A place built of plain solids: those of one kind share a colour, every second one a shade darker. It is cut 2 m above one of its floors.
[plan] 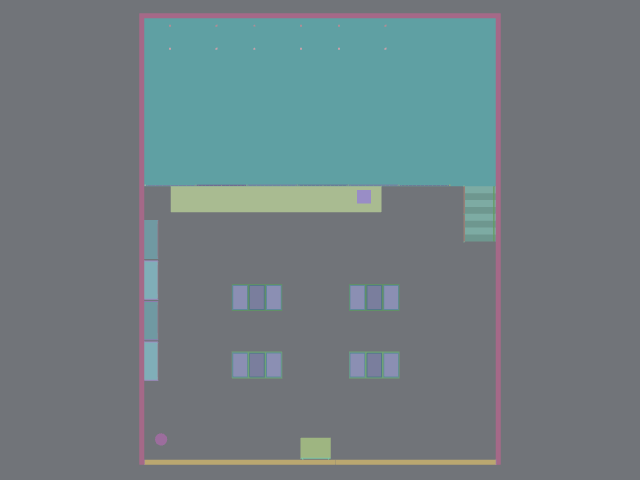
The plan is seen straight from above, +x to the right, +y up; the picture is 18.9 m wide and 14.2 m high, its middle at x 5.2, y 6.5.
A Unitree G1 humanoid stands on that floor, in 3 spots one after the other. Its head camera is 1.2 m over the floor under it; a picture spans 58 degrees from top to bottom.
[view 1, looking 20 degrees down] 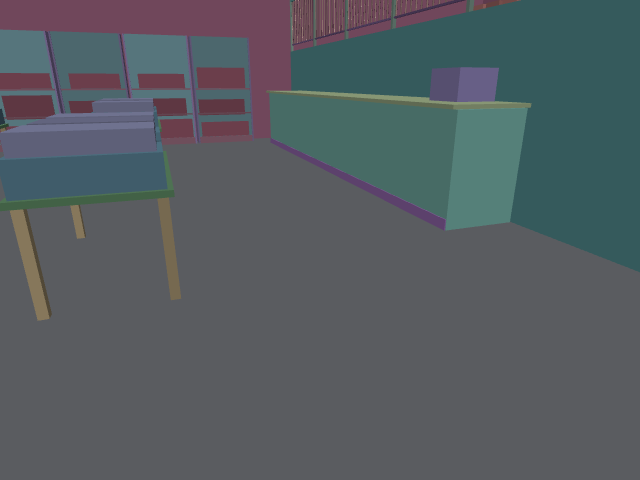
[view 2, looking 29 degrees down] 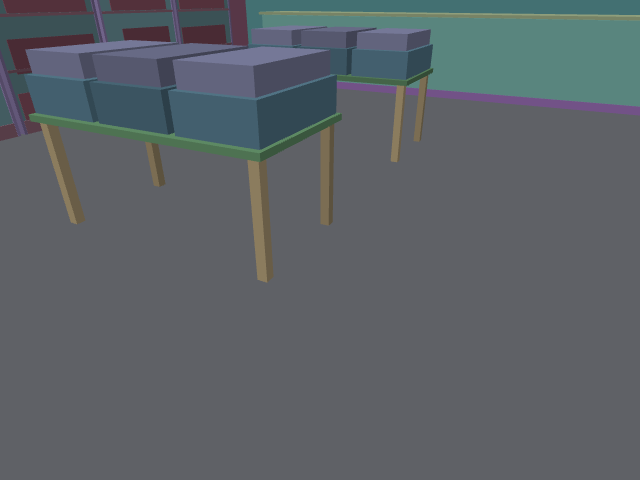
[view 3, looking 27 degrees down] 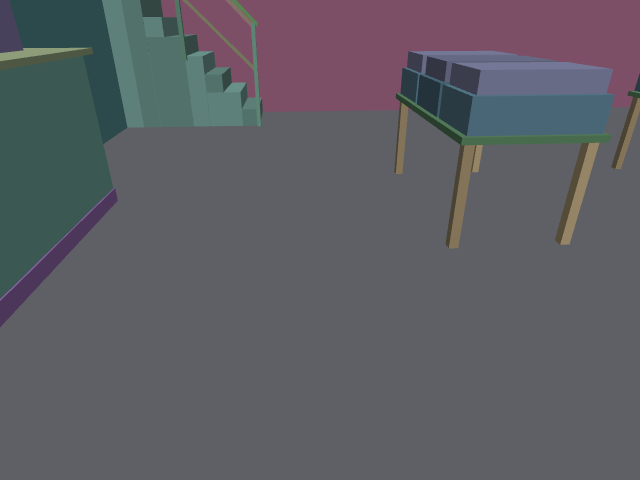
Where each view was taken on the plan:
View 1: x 9.95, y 5.16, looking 160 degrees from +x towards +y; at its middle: ground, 3.51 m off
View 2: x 5.07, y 1.00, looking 117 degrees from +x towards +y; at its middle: ground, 2.48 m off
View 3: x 3.90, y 6.08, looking -4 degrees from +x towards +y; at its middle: ground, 2.64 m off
